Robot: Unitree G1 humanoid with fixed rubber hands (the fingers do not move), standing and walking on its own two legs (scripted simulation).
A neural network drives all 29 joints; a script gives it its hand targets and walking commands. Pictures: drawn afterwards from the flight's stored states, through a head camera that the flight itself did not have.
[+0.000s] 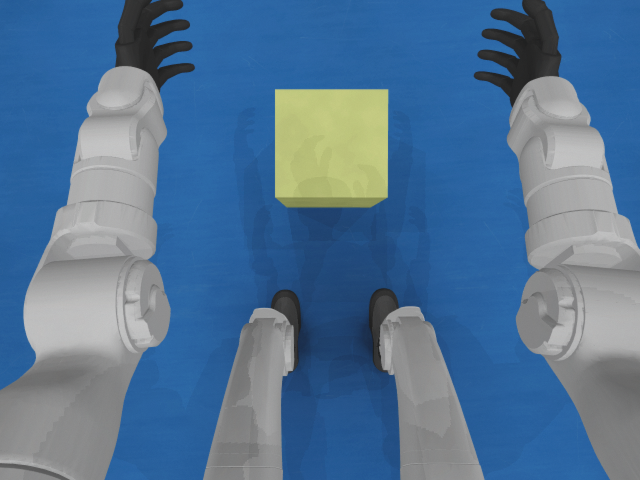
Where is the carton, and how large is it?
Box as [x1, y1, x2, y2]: [275, 89, 387, 207]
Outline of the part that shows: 275,89 276,198 286,206 370,207 387,197 387,89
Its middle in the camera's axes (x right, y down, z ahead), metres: +0.02 -0.19 +0.84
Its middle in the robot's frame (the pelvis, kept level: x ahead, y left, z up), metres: +0.53 +0.00 -0.53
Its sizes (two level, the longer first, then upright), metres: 0.210 0.200 0.250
